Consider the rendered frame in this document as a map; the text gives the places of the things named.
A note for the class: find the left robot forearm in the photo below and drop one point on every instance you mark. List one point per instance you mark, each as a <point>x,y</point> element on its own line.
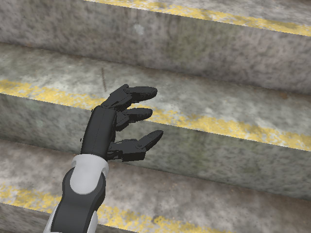
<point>83,192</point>

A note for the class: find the left robot hand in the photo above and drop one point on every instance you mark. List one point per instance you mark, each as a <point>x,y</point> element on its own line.
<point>111,116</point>

